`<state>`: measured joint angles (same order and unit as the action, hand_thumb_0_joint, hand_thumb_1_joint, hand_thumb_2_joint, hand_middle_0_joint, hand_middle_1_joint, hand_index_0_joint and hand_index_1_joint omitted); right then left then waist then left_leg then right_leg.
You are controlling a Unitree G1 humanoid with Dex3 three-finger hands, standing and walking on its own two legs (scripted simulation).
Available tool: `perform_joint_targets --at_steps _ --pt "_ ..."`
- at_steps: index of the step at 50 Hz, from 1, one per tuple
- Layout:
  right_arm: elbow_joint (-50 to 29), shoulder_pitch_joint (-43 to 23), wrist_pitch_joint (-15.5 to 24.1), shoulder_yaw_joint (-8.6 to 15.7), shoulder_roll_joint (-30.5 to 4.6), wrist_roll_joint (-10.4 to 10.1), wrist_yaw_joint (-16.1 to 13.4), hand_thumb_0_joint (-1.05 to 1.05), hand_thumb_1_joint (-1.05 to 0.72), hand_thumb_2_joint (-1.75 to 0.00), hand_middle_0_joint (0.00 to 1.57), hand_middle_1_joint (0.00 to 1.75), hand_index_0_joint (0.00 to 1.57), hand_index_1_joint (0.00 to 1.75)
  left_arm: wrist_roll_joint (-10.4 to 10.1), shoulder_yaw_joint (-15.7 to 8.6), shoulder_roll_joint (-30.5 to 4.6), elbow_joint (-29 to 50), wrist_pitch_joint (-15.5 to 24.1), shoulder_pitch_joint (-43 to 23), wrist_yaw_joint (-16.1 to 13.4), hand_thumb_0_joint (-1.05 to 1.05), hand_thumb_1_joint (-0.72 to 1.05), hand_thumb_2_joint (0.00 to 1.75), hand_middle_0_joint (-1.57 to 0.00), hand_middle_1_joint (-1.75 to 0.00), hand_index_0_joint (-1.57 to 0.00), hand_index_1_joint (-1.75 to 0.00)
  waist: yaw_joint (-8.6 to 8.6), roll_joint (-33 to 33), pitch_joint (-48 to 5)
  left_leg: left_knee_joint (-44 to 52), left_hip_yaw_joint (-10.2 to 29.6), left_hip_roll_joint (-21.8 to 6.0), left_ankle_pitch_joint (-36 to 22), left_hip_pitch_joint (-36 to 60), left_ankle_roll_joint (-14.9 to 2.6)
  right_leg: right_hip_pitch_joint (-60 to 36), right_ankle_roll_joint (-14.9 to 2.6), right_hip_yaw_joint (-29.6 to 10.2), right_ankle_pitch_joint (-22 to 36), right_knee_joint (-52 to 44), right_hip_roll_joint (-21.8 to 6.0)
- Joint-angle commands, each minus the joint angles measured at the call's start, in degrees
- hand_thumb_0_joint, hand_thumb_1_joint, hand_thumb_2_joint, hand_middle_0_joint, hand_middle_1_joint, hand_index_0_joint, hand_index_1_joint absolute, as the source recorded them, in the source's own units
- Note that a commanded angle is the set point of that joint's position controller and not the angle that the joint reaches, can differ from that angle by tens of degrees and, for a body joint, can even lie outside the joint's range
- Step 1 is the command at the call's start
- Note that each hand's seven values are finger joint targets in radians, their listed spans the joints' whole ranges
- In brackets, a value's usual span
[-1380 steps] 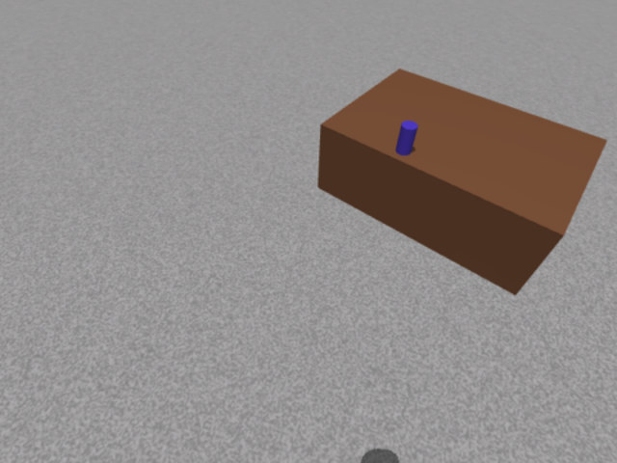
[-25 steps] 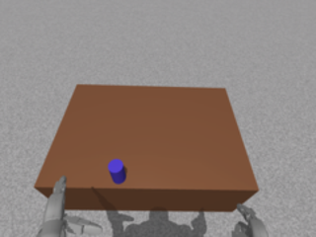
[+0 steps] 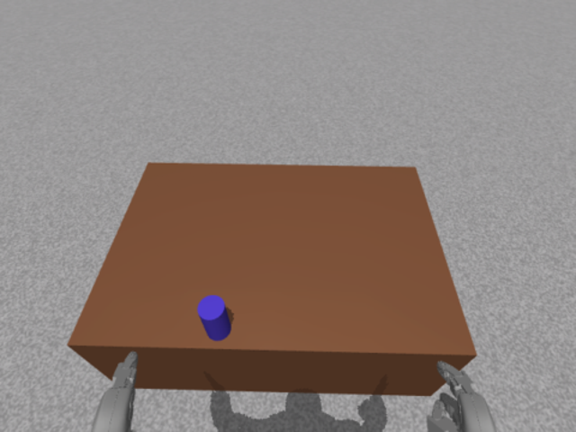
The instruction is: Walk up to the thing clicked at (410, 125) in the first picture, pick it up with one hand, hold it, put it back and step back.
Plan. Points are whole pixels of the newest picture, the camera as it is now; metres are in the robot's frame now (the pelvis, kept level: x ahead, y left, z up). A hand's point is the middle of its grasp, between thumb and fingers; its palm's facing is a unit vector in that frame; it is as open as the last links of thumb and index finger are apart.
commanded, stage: home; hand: left
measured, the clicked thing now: (215, 318) +0.43 +0.18 -0.31
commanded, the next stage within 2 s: stand in 1.66 s
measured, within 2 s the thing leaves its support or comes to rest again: neither
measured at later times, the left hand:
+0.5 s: hand (154, 424) +0.17 +0.19 -0.06, palm faces +0.10 -0.95 -0.28, open 17.5 cm
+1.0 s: hand (155, 421) +0.17 +0.19 -0.06, palm faces +0.10 -0.95 -0.28, open 17.6 cm
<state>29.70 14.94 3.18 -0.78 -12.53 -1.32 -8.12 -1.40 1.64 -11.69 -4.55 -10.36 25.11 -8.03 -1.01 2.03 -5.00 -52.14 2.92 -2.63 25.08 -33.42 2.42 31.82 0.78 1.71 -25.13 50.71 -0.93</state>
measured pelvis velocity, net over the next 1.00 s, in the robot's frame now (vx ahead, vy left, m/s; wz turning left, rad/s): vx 0.00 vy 0.01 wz -0.01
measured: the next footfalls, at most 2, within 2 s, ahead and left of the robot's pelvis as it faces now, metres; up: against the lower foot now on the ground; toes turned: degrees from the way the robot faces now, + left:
none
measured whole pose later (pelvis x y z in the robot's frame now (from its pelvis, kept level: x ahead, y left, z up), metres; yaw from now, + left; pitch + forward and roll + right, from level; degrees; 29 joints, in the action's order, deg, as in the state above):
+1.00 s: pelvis +0.00 +0.01 -0.01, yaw +0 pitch +7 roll -2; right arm 28.8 16.2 6.0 -0.9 -11.8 -0.6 -9.3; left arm -0.9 0.8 -12.0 0.7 -14.1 27.1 -7.7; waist -0.9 2.0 -6.0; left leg -56.0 2.9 -2.7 27.1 -36.3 2.0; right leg 34.3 1.3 1.5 -26.5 53.4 -0.8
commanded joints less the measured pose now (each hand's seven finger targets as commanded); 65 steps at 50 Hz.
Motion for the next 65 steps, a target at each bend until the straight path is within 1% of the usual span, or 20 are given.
perform_joint_targets --at_steps 1,8,11,12,15,17,19,21,26,30,36,39,44,46,49,50,54,58,60,65 --pt "-9.8 -4.9 3.7 2.3 -5.8 0.1 -0.6 0.00 -0.90 -0.90 0.20 0.30 0.20 0.30 0.6 -4.8 -6.5 9.0 2.7 -0.6 -0.7 0.00 -0.57 0.04 -0.05 -0.05 -0.05 -0.05 0.40 -3.0 -3.8 7.3 -3.6 2.3 -8.1 1.7 -2.81 -2.0 -0.56 1.5 8.5 -9.6 1.3" --pt "-10.1 -3.3 4.4 2.7 -6.1 0.2 -1.0 0.00 -0.90 -0.90 0.20 0.30 0.20 0.30 0.6 -4.5 -6.2 12.6 2.3 -0.8 -0.5 0.00 -0.55 0.06 -0.05 -0.05 -0.05 -0.05 0.03 -1.4 -7.5 6.1 -4.0 2.3 -10.6 3.4 -2.77 -2.9 -0.54 0.9 11.5 -8.3 1.2" --pt "-9.9 -3.6 4.9 2.5 -5.9 0.2 -1.0 0.00 -0.90 -0.90 0.20 0.30 0.20 0.30 0.7 -3.5 -5.3 12.1 1.7 -0.5 -0.5 0.00 -0.54 0.06 -0.05 -0.06 -0.05 -0.06 -0.46 -0.2 -6.1 6.8 -3.4 2.1 -8.5 2.9 -2.57 -1.9 -0.86 1.4 9.0 -8.1 1.5" --pt "-9.7 -3.0 4.9 2.8 -6.2 0.2 -1.1 0.00 -0.90 -0.90 0.20 0.30 0.20 0.30 0.7 -4.8 -6.8 14.8 1.9 -1.7 -0.7 0.00 -0.58 0.04 -0.05 -0.05 -0.05 -0.05 -0.12 -0.1 -7.3 6.5 -3.5 2.0 -9.2 3.4 -2.54 -2.1 -0.90 1.4 9.6 -8.0 1.5" --pt "-10.2 -3.8 5.3 2.4 -6.0 0.2 -1.1 0.00 -0.90 -0.90 0.20 0.30 0.20 0.30 0.8 -3.3 -4.5 9.9 1.1 1.0 -0.4 0.00 -0.56 0.05 -0.05 -0.05 -0.05 -0.05 -0.53 -2.6 -3.4 7.1 -3.3 2.0 -5.8 1.3 -2.74 -0.4 -0.75 1.8 6.2 -8.6 1.8" --pt "-9.8 -3.6 5.5 2.8 -6.3 0.3 -1.2 0.00 -0.90 -0.90 0.20 0.30 0.20 0.30 0.8 -4.9 -6.8 14.4 1.3 -2.1 -0.7 0.00 -0.57 0.05 -0.05 -0.05 -0.05 -0.05 -0.19 -0.9 -5.3 7.1 -3.3 2.0 -5.9 1.9 -2.65 -0.2 -0.94 1.6 6.2 -8.4 1.7" --pt "-10.1 -3.6 5.5 2.4 -6.1 0.3 -1.1 0.00 -0.90 -0.90 0.20 0.30 0.20 0.30 0.8 -3.8 -5.4 12.1 0.9 0.2 -0.3 0.00 -0.59 0.03 -0.04 -0.05 -0.05 -0.05 -0.28 -1.2 -3.6 7.4 -3.0 1.9 -5.2 1.5 -2.57 0.3 -0.99 1.8 5.3 -8.1 1.8" --pt "-9.9 -2.9 5.8 2.7 -6.1 0.4 -1.4 0.00 -0.90 -0.90 0.20 0.30 0.20 0.30 0.9 -4.5 -6.2 15.0 0.9 -0.7 -0.5 0.00 -0.54 0.06 -0.05 -0.06 -0.05 -0.06 -0.06 0.0 -7.0 6.9 -3.0 1.8 -7.8 3.0 -2.35 -0.9 -1.15 1.8 7.6 -7.3 1.9" --pt "-10.0 -3.0 6.1 2.4 -5.9 0.5 -1.5 0.00 -0.90 -0.90 0.20 0.30 0.20 0.30 1.0 -3.4 -4.6 12.5 0.1 0.8 -0.3 0.00 -0.59 0.04 -0.05 -0.05 -0.05 -0.05 -0.79 -0.7 -5.9 6.4 -2.8 1.7 -8.3 2.2 -2.42 -0.1 -1.00 2.0 8.3 -6.9 2.1" --pt "-10.0 -3.0 6.1 2.4 -5.9 0.6 -1.6 0.00 -0.90 -0.90 0.20 0.30 0.20 0.30 1.0 -4.9 -6.9 16.8 0.2 -1.3 -0.5 0.00 -0.57 0.05 -0.05 -0.05 -0.05 -0.05 0.01 1.4 -6.8 6.6 -2.5 1.8 -8.2 2.4 -2.16 -0.4 -1.22 2.2 7.7 -6.5 2.0" --pt "-10.4 -2.9 6.4 2.1 -5.8 0.6 -1.8 0.00 -0.90 -0.90 0.20 0.30 0.20 0.30 0.9 -3.1 -4.7 14.1 -0.5 1.4 -0.2 0.00 -0.60 0.03 -0.04 -0.05 -0.04 -0.05 -0.41 -0.5 -5.3 6.4 -2.4 1.6 -8.2 2.0 -2.29 0.4 -1.11 2.3 7.8 -6.4 2.1" --pt "-10.1 -2.7 6.4 2.5 -6.1 0.6 -1.9 0.00 -0.90 -0.90 0.20 0.30 0.20 0.30 1.0 -4.7 -6.8 17.7 -0.3 -1.2 -0.5 0.00 -0.58 0.04 -0.05 -0.05 -0.05 -0.05 0.22 1.2 -7.0 5.9 -2.5 1.7 -10.4 2.3 -2.10 -0.4 -1.21 2.2 9.7 -6.0 2.0" --pt "-10.2 -2.6 6.4 2.3 -5.7 0.8 -2.0 0.00 -0.90 -0.90 0.20 0.30 0.20 0.30 1.0 -3.9 -5.1 13.9 -0.9 2.3 -0.3 0.00 -0.61 0.02 -0.04 -0.05 -0.04 -0.05 -0.15 -1.4 -6.3 5.2 -2.7 1.7 -10.5 1.6 -2.42 -0.3 -0.93 2.1 10.2 -6.2 2.0" --pt "-10.3 -2.3 6.3 2.7 -5.9 0.8 -2.2 0.00 -0.90 -0.90 0.20 0.30 0.20 0.30 1.1 -4.9 -6.6 18.1 -0.5 -0.2 -0.4 0.00 -0.59 0.04 -0.04 -0.05 -0.05 -0.05 0.00 -0.3 -8.4 4.7 -2.9 1.8 -11.8 2.4 -2.31 -1.2 -0.94 1.9 11.5 -6.0 1.8" --pt "-10.4 -2.7 6.5 2.4 -5.7 0.9 -2.2 0.00 -0.90 -0.90 0.20 0.30 0.20 0.30 1.0 -3.8 -4.5 13.8 -1.2 3.0 -0.2 0.00 -0.59 0.03 -0.04 -0.05 -0.05 -0.05 -0.03 -1.3 -6.0 5.1 -2.9 1.8 -9.6 1.4 -2.41 -0.3 -0.84 2.0 9.3 -6.4 1.9" --pt "-10.3 -2.5 6.5 2.5 -5.6 0.8 -2.3 0.00 -0.90 -0.90 0.20 0.30 0.20 0.30 1.0 -5.3 -6.7 18.2 -0.8 -0.1 -0.3 0.00 -0.57 0.05 -0.05 -0.05 -0.05 -0.05 0.22 0.4 -7.4 5.0 -3.0 1.9 -10.0 1.8 -2.28 -0.8 -0.95 1.9 9.8 -6.4 1.8" --pt "-10.1 -2.5 6.6 2.2 -5.5 0.9 -2.3 0.00 -0.90 -0.90 0.20 0.30 0.20 0.30 1.1 -3.9 -4.9 14.7 -1.2 2.3 -0.1 0.00 -0.60 0.03 -0.04 -0.05 -0.05 -0.05 -0.32 -1.4 -5.6 5.0 -3.1 2.0 -8.4 1.3 -2.52 0.1 -0.72 1.8 8.5 -6.9 1.8" --pt "-11.0 -2.3 6.5 2.9 -6.1 0.9 -2.7 0.00 -0.90 -0.90 0.20 0.30 0.20 0.30 1.1 -5.0 -6.8 18.8 -1.0 0.6 -0.3 0.00 -0.59 0.03 -0.04 -0.05 -0.05 -0.05 -0.24 -0.6 -8.5 4.1 -3.4 2.1 -11.4 2.4 -2.49 -1.1 -0.69 1.5 11.7 -6.5 1.6" --pt "-10.3 -2.4 6.6 2.4 -5.7 0.9 -2.5 0.00 -0.90 -0.90 0.20 0.30 0.20 0.30 1.0 -4.5 -5.8 16.2 -1.3 1.3 -0.2 0.00 -0.59 0.04 -0.04 -0.05 -0.05 -0.05 -0.32 -1.1 -5.6 4.6 -3.1 2.1 -8.7 0.8 -2.56 0.2 -0.73 1.8 9.0 -6.8 1.7" --pt "-10.6 -2.8 6.7 2.4 -5.9 1.0 -2.4 0.00 -0.90 -0.90 0.20 0.30 0.20 0.30 1.1 -3.9 -4.9 15.5 -1.4 1.8 -0.1 0.00 -0.58 0.04 -0.05 -0.05 -0.05 -0.05 -0.14 -0.1 -5.8 6.2 -2.5 1.7 -6.1 1.1 -2.32 0.5 -1.04 2.3 5.8 -6.3 2.1"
